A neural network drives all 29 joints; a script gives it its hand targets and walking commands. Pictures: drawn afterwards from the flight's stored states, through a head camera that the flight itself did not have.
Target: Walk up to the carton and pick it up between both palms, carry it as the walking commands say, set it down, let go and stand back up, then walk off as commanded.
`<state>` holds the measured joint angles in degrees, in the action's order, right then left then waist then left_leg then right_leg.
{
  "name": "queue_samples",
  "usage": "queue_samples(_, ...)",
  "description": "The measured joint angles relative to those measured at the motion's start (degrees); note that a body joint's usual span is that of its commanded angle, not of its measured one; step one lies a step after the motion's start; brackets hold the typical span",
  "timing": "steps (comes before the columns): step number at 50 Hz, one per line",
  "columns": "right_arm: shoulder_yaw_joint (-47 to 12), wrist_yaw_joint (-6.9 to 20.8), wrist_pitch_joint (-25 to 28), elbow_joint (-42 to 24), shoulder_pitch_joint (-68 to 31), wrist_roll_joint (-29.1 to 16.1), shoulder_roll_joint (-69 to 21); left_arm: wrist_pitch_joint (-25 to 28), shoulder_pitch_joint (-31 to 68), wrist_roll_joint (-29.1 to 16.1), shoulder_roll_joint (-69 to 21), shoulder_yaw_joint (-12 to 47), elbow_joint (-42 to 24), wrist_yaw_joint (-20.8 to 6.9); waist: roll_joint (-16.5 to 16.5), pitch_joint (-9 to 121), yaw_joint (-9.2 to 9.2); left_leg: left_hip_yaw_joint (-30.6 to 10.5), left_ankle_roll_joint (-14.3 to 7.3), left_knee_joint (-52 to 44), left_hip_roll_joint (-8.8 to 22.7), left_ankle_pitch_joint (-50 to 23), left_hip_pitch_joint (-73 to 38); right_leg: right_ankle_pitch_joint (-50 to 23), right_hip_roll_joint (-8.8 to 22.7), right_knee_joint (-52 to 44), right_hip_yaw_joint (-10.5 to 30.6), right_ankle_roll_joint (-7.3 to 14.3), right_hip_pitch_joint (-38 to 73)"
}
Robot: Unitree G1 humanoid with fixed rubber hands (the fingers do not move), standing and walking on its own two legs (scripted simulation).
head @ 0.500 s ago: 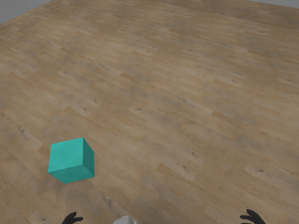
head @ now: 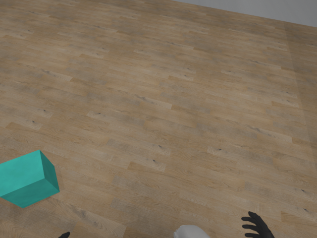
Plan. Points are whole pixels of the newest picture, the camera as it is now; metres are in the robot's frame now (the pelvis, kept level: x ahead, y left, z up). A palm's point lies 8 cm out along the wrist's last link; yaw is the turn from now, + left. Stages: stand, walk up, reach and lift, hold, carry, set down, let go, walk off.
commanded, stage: walk off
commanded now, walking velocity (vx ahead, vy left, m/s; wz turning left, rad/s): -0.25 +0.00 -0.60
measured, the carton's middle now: (31, 179) +0.50 +0.72 -0.65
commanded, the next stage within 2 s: stand in 1.60 s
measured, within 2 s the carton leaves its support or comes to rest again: neither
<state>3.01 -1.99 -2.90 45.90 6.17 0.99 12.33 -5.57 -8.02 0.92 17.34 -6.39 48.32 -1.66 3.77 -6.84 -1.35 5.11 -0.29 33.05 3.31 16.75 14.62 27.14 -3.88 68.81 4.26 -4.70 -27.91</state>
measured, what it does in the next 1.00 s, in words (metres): walks backwards, turning right: right foot, then left foot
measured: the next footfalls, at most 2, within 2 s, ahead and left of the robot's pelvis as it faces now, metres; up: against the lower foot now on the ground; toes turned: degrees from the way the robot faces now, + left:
right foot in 0.18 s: -0.07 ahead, -0.15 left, +0.00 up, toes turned -9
left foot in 0.54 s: -0.09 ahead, +0.09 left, +0.00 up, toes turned -19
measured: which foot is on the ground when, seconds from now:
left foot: down 0.00-0.18, up 0.20-0.52, down 0.54-0.90, up 0.92-1.00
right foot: up 0.00-0.16, down 0.18-0.56, up 0.58-0.88, down 0.90-1.00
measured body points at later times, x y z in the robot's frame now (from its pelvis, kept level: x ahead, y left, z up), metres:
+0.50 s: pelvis -0.13 -0.02 +0.00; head -0.08 -0.04 +0.44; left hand +0.07 +0.22 -0.12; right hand -0.07 -0.31 -0.13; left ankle -0.11 +0.11 -0.71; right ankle -0.11 -0.14 -0.73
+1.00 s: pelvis -0.26 +0.02 -0.01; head -0.25 -0.03 +0.44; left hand -0.02 +0.18 -0.12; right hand -0.33 -0.27 -0.15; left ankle -0.17 +0.12 -0.68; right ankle -0.33 -0.08 -0.73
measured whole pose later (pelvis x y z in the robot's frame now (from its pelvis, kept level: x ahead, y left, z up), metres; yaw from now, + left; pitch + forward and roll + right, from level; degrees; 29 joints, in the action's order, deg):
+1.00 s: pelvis -0.26 +0.02 -0.01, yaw -35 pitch -2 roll +0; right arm 5.7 -1.4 -5.3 48.1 7.4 0.1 16.1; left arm -3.3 -9.1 1.4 13.8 -4.1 48.2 -0.9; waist -3.6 -7.6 -0.1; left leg 2.7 2.9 59.9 4.7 28.3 27.5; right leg 19.4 -0.3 36.7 1.2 0.2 -15.0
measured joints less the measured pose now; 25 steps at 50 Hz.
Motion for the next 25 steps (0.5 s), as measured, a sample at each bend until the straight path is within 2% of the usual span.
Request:
queue_samples(3, 0.2, -0.3, -0.1, -0.3, -0.4, 0.3, 0.0, -0.1, -0.5, -0.6, 0.0, 0.2, 0.2, -0.4, -0.9, 0.2, 0.38, 1.8, 0.3, 0.6, 1.5, -0.7, 1.0, 2.8, 3.0, -5.7, -2.3, -1.3, 4.9)
queue_samples(6, 0.4, 0.1, 0.2, 0.0, -0.2, 0.6, 0.5, -0.4, -0.2, -1.3, -0.5, 0.7, -0.3, -0.4, -2.5, 0.1, 0.76, 3.2, 0.9, 2.3, 3.3, -1.2, 3.0, 6.2, 4.8, -16.4, -4.4, -0.9, 10.6)
queue_samples(8, 0.8, 0.6, 0.2, 0.6, 0.3, 0.5, 1.2, 0.1, -0.1, -1.6, -0.9, 1.1, -0.4, -0.5, -3.6, 0.3, 0.69, 4.2, 1.6, 4.3, 4.6, -1.1, 4.7, 2.5, 5.4, -26.9, -5.5, -0.1, 15.2)
queue_samples(9, 1.1, 1.0, 0.3, 1.1, 0.5, 0.1, 1.7, 0.5, 0.0, -1.4, -1.2, 1.1, -0.4, -0.4, -4.3, 0.3, 0.42, 4.7, 2.1, 5.9, 5.4, -0.8, 5.7, -3.0, 5.2, -32.4, -5.7, 1.0, 16.9)
queue_samples(10, 1.5, 1.3, 0.0, 1.5, 0.7, -0.5, 2.3, 0.8, 0.0, -1.1, -1.8, 1.2, -0.4, -0.2, -5.7, -0.1, 0.64, 3.8, 2.9, 8.1, 6.1, 0.9, 6.9, -5.5, 4.2, -32.5, -5.7, 2.8, 16.4)
queue_samples(12, 2.0, 1.2, -1.0, 1.6, 1.2, -0.6, 3.2, 1.6, -0.7, -0.3, -2.3, 1.6, -0.6, 0.0, -6.8, -0.3, 0.79, 0.1, 3.7, 17.2, 4.1, 9.4, 10.3, -5.4, 3.5, -31.2, -4.8, 4.9, 14.5)
queue_samples(13, 2.3, 1.1, -1.4, 1.6, 1.4, -0.8, 3.6, 1.9, -1.2, 0.1, -2.4, 1.7, -0.7, 0.2, -7.1, -0.3, 0.79, -1.2, 3.7, 22.2, 3.0, 10.8, 11.9, -5.6, 3.3, -31.4, -4.2, 5.3, 14.1)
queue_samples(16, 2.5, 1.2, -1.7, 1.7, 1.2, -0.8, 4.2, 1.7, -1.9, 0.3, -2.2, 1.6, -0.9, 1.1, -7.3, -0.3, 0.95, -3.1, 3.7, 31.4, 0.6, 9.0, 13.8, -7.8, 2.7, -33.1, -2.4, 5.6, 13.1)
queue_samples(19, 2.3, 1.2, -1.8, 1.5, 0.9, -0.9, 3.8, 1.7, -1.3, 0.4, -1.5, 1.5, -1.0, 1.5, -6.4, -0.3, 0.62, -3.7, 3.9, 29.1, -1.1, 8.8, 11.7, -10.3, 1.9, -34.5, -0.5, 5.8, 11.8)
queue_samples(25, 1.0, 0.8, -1.3, 0.8, -0.3, -1.8, 2.1, 1.6, 0.8, 0.4, -0.8, 1.3, -1.3, 0.9, -4.0, -0.1, 0.26, -5.4, 3.4, 11.9, -3.0, 9.8, 3.6, -15.0, -0.1, -36.6, 2.4, 5.4, 8.5)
